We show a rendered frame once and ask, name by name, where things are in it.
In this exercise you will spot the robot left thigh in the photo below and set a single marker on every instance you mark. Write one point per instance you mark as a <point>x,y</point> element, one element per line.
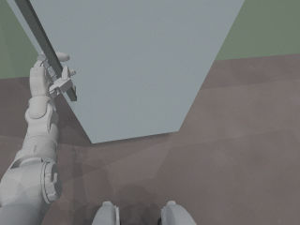
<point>107,215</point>

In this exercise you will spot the left robot hand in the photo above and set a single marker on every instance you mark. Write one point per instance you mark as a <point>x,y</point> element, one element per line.
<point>46,83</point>

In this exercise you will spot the handle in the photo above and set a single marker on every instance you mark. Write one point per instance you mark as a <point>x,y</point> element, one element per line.
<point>33,22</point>

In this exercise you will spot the robot left forearm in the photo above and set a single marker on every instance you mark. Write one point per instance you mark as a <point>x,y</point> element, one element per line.
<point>41,139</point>

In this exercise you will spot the robot thigh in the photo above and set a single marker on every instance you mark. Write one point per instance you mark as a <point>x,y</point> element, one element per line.
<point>175,214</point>
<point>107,215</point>

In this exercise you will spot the robot right thigh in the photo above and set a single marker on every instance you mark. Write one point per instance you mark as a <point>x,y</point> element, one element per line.
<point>175,214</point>

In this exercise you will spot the robot left upper arm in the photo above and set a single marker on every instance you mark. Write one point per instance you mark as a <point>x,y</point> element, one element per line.
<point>27,193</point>

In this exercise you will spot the fridge door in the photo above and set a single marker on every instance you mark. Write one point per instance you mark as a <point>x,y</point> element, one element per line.
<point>139,63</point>

